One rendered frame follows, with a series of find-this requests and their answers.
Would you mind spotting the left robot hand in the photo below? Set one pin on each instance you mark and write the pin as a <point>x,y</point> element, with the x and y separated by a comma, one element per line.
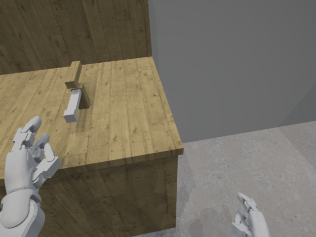
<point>25,167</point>

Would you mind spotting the right robot hand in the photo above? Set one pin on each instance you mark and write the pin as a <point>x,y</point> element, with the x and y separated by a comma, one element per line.
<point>255,222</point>

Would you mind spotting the counter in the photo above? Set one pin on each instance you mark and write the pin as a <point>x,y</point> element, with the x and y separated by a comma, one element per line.
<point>118,176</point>

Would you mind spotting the tap lever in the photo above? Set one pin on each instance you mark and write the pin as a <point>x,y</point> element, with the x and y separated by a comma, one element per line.
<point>70,115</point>

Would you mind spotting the robot left forearm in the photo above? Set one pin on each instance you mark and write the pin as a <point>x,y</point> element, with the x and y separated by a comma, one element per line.
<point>21,215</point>

